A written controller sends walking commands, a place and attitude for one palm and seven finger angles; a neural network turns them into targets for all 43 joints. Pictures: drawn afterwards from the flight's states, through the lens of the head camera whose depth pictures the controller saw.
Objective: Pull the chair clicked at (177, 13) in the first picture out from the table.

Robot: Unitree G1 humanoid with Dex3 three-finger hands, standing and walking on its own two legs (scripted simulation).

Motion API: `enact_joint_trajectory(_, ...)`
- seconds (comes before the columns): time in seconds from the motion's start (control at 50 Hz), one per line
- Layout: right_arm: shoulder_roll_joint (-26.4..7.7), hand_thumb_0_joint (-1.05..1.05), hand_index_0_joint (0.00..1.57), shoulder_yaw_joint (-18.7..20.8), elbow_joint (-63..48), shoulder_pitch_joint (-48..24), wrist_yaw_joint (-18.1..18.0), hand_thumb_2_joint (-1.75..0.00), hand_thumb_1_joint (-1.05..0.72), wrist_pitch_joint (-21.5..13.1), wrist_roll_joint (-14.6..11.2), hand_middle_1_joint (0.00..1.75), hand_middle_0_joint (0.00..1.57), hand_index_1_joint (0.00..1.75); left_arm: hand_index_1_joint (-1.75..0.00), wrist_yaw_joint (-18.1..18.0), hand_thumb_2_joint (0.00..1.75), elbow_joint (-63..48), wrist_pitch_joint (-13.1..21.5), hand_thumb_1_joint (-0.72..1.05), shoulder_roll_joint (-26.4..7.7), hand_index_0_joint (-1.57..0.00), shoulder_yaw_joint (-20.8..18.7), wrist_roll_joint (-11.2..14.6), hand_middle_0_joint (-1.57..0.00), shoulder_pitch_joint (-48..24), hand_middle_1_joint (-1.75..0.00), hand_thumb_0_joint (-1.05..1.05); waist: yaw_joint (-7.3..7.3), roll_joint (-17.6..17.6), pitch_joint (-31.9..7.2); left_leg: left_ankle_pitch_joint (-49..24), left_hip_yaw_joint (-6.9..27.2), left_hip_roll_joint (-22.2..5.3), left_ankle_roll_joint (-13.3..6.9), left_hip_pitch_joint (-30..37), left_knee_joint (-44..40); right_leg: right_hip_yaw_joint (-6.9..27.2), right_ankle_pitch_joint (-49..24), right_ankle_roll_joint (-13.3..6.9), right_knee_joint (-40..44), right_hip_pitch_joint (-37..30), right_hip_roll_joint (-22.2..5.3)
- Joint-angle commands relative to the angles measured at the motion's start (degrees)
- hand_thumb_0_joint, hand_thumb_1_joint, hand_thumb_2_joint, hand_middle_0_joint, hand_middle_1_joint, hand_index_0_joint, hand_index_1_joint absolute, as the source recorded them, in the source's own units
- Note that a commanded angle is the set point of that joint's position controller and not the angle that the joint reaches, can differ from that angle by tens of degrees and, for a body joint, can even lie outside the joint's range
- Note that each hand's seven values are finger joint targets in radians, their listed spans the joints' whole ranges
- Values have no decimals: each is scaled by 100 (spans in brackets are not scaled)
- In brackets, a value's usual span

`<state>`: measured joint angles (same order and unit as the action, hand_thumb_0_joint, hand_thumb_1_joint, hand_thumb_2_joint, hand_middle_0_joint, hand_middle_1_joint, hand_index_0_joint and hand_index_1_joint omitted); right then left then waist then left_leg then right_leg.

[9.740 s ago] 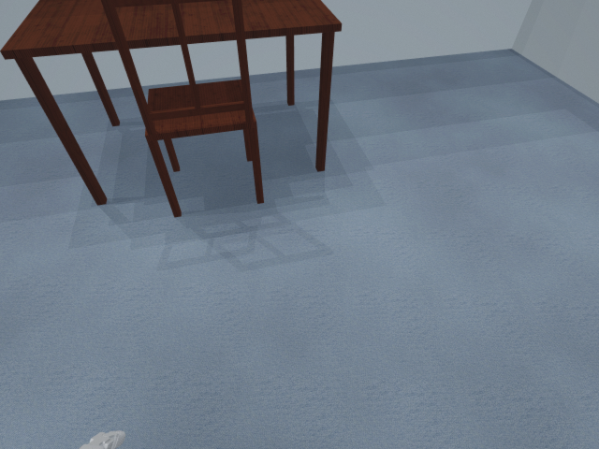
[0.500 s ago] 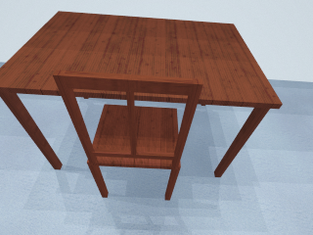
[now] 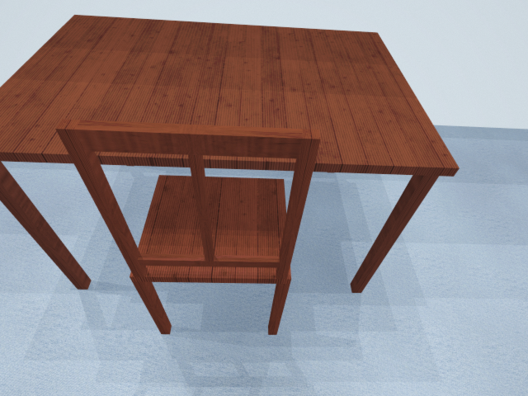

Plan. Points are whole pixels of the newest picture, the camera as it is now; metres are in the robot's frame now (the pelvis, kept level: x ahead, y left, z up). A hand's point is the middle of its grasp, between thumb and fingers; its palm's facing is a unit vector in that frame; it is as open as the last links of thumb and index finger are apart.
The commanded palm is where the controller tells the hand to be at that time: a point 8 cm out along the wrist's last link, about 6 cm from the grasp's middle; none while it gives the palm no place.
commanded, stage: shuffle to correct the standing spot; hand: left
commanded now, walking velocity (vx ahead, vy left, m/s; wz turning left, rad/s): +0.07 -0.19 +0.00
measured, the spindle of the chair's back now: (203, 214) +0.46 +0.15 -0.06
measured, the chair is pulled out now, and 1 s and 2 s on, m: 0.00 0.00 0.00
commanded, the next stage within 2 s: come to a stop and stand still in 0.08 s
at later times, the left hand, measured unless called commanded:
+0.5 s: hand out of the picture +0.02 +0.09 -0.18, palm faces +0.09 -0.99 -0.11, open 7.4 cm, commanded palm none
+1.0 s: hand out of the picture -0.02 +0.14 -0.17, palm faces +0.05 -0.98 -0.19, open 7.4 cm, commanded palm none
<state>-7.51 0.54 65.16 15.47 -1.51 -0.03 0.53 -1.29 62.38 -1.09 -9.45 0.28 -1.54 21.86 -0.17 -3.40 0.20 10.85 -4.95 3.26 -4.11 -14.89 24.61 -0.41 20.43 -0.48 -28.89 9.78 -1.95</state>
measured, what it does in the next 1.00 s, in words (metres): stands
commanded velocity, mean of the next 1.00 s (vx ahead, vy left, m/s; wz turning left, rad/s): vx -0.03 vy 0.01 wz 0.03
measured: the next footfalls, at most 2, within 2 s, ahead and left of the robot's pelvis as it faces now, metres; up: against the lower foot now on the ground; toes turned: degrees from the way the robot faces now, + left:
none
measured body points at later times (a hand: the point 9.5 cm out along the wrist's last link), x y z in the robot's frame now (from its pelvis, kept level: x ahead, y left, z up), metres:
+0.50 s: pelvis +0.04 -0.05 +0.00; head +0.05 -0.03 +0.45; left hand +0.01 +0.14 -0.17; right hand +0.09 -0.27 -0.15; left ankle +0.04 +0.06 -0.73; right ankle -0.05 -0.12 -0.73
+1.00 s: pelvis -0.01 -0.03 +0.00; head +0.00 -0.03 +0.45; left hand -0.02 +0.19 -0.16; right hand +0.01 -0.26 -0.15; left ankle +0.04 +0.06 -0.74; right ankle -0.05 -0.12 -0.74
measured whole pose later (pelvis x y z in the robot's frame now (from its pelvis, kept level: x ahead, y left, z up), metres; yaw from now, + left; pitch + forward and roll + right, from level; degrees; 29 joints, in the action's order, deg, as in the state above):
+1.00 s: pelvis -0.01 -0.03 +0.00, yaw +2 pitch -1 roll +0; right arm -9.5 -0.5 62.3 15.2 -0.6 1.6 0.5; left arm -1.9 59.2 -0.1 -9.2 0.9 -0.7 19.5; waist 0.0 -0.8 1.2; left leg 8.0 -4.5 1.5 -2.7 -13.9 22.8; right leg -4.5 17.1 -2.1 -23.7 5.7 0.7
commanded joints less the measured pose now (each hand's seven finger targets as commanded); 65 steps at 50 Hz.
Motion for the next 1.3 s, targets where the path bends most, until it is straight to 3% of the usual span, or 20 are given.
enact_joint_trajectory(0.0,-1119,0,20,280,-213,325,-113,-90,-90,-67,23,30,20,30,-30,21,90,-177,-16,90,-305,-20,-107,-31,-20,584,-30,0,27,699,267,1110,1840,-1694,-371,195,-914,-104,54,-68,11,741,21)
enact_joint_trajectory(0.06,-907,0,20,243,-266,235,-94,-90,-90,-76,22,30,20,30,-30,8,90,-170,44,90,-323,-20,-130,-14,-20,686,-30,0,95,320,287,823,1225,-1242,-75,-405,-356,124,-296,-173,722,101,-158)
enact_joint_trajectory(0.1,-602,0,20,163,-316,161,-79,-90,-90,-101,11,30,20,30,-30,-50,90,-112,85,90,-459,-20,-152,0,-20,774,-30,0,109,-530,303,455,441,-630,134,-766,553,678,-560,-400,1160,-285,-560)
enact_joint_trajectory(0.14,-396,0,20,102,-348,25,-83,-90,-90,-79,21,30,20,30,-30,-83,90,-124,115,90,-556,-20,-163,7,-20,835,-30,0,165,-992,482,1165,42,-376,222,-1103,1335,985,-1528,-733,1357,-319,-1029)
enact_joint_trajectory(0.2,-340,0,20,56,-335,-85,-87,-90,-90,-102,40,30,20,30,-30,-118,90,-116,192,90,-410,-20,-121,3,-20,726,-30,0,123,-166,523,1493,150,-493,263,-1255,1912,910,-3726,-1052,924,-583,-1154)
enact_joint_trajectory(0.26,-179,0,20,-74,-191,72,-106,-90,-90,-134,-23,30,20,30,-30,-175,90,-14,326,90,-399,-20,-53,68,-20,677,-30,0,-8,276,352,787,180,-493,287,-475,753,550,-6012,-571,318,-728,-1014)
enact_joint_trajectory(0.28,-266,0,20,-80,-123,331,-126,-90,-90,-153,-45,30,20,30,-30,-177,90,-28,356,90,-462,-20,-42,115,-20,542,-30,0,-126,252,109,-480,223,-484,231,156,270,327,-6528,-273,12,-639,-809)
enact_joint_trajectory(0.32,-619,0,20,-10,-64,623,-197,-90,-90,-170,-53,30,20,30,-30,-209,90,-146,354,90,-445,-20,-58,181,-20,423,-30,0,-160,348,-271,-3115,400,-894,7,1133,665,128,-5680,65,-143,-209,-531)
enact_joint_trajectory(0.36,-596,0,20,4,-123,390,-208,-90,-90,-111,-101,30,20,30,-30,-255,90,-117,261,90,-450,-20,-81,124,-20,503,-30,0,-12,661,189,-3197,424,-965,-45,958,708,237,-4688,194,208,9,-553)
enact_joint_trajectory(0.44,-618,0,20,73,-436,64,-182,-90,-90,-22,-100,30,20,30,-30,-249,90,-193,176,90,-517,-20,-146,95,-20,474,-30,0,97,360,584,-2786,600,-988,72,569,437,289,-3984,38,388,43,-644)
enact_joint_trajectory(0.54,-702,0,20,141,-693,-7,-126,-90,-90,13,-71,30,20,30,-30,-250,90,-445,143,90,-528,-20,-164,68,-20,322,-30,0,88,240,-73,-2483,728,-1032,79,785,377,361,-3273,-126,383,-104,-639)
enact_joint_trajectory(0.62,-744,0,20,120,-799,-113,-96,-90,-90,-1,-51,30,20,30,-30,-247,90,-567,169,90,-553,-20,-154,70,-20,257,-30,0,93,10,-557,-2433,705,-972,112,914,454,369,-3700,-139,317,-371,-699)
enact_joint_trajectory(0.76,-737,0,20,41,-693,-270,12,-90,-90,49,-38,30,20,30,-30,-163,90,-591,134,90,-544,-20,-62,66,-20,10,-30,0,79,93,557,-249,929,-922,155,449,-440,423,-822,-169,1068,318,-528)
enact_joint_trajectory(0.86,-777,0,20,20,-611,-105,58,-90,-90,79,-18,30,20,30,-30,-130,90,-537,130,90,-624,-20,-56,63,-20,44,-30,0,60,192,927,757,1021,-832,188,188,-783,461,406,-199,1413,621,-480)
enact_joint_trajectory(1.02,-711,0,20,-25,-428,262,49,-90,-90,3,-16,30,20,30,-30,-120,90,-359,188,90,-503,-20,-40,88,-20,295,-30,0,47,489,423,588,1088,-842,179,372,-837,365,1,-225,1267,438,-438)
enact_joint_trajectory(1.18,-563,0,20,-68,-198,531,-5,-90,-90,-103,-63,30,20,30,-30,-141,90,-125,245,90,-274,-20,22,101,-20,519,-30,0,52,256,338,-346,1006,-883,130,553,-663,277,-767,-207,1178,245,-435)
enact_joint_trajectory(1.2,-750,0,20,-107,-608,15,68,-90,-90,-178,23,30,20,30,-30,-295,90,-60,409,90,-337,-20,93,-50,-20,421,-30,0,115,540,931,-516,820,-835,283,-136,408,464,-1428,-212,1201,608,-578)
enact_joint_trajectory(1.22,-544,0,20,-61,-728,371,107,-90,-90,-76,17,30,20,30,-30,-247,90,-319,388,90,-632,-20,4,40,-20,194,-30,0,-219,437,630,511,808,-688,282,30,450,603,300,-386,1403,924,-769)
enact_joint_trajectory(1.24,-578,0,20,-35,-667,413,115,-90,-90,-25,74,30,20,30,-30,-206,90,-431,387,90,-718,-20,-72,25,-20,19,-30,0,-227,689,640,419,732,-618,312,113,482,623,297,-509,1400,895,-829)
enact_joint_trajectory(1.28,-506,0,20,-56,-690,700,97,-90,-90,-64,69,30,20,30,-30,-193,90,-399,408,90,-488,-20,-37,67,-20,38,-30,0,-265,431,231,183,769,-623,245,82,555,487,132,-565,1094,664,-703)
